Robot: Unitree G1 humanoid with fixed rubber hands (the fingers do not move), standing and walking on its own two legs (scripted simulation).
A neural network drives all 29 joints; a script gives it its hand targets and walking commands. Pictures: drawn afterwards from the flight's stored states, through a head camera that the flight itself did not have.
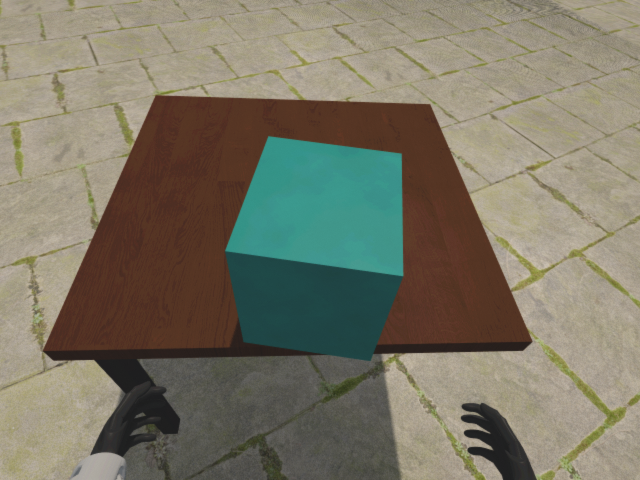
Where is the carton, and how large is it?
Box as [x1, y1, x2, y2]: [225, 136, 402, 360]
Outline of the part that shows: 268,136 225,250 243,341 370,360 402,278 401,154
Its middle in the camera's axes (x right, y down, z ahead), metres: +0.00 +0.02 +0.63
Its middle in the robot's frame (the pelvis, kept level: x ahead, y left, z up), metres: +0.45 -0.01 -0.02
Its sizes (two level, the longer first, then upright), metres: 0.240 0.215 0.246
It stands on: a table, 0.63 m high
